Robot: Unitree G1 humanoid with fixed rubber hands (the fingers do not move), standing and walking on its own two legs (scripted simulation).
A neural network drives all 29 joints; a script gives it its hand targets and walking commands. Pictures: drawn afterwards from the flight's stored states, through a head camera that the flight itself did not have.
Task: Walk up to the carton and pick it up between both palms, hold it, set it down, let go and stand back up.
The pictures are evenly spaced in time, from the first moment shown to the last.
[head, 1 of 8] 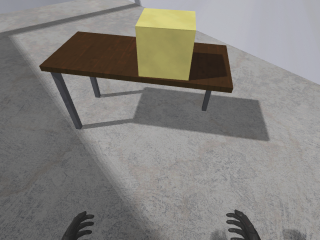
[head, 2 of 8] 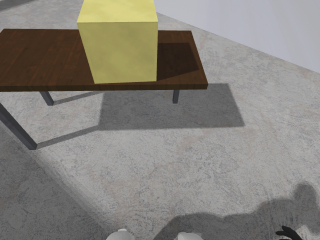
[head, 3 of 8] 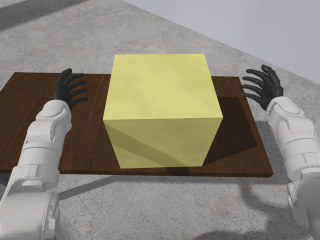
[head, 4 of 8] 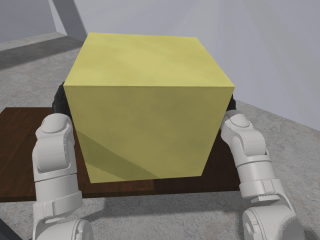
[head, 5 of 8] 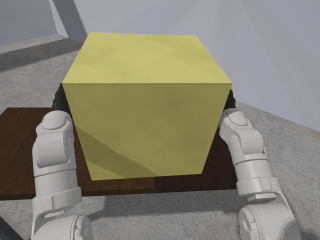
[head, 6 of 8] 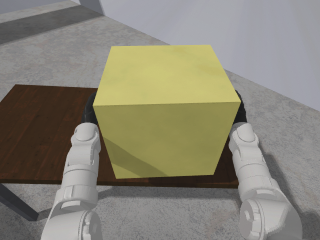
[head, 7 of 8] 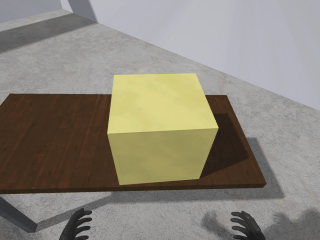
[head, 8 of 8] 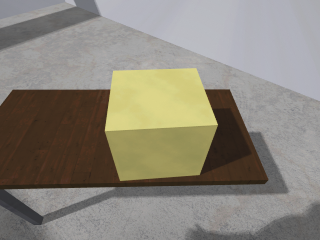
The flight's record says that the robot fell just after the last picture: no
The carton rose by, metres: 0.23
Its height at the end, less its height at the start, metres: +0.00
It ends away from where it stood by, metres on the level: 0.00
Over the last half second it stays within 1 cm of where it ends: yes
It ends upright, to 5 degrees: yes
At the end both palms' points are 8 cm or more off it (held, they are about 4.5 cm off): yes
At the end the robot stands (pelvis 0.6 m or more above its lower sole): yes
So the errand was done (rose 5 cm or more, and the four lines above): yes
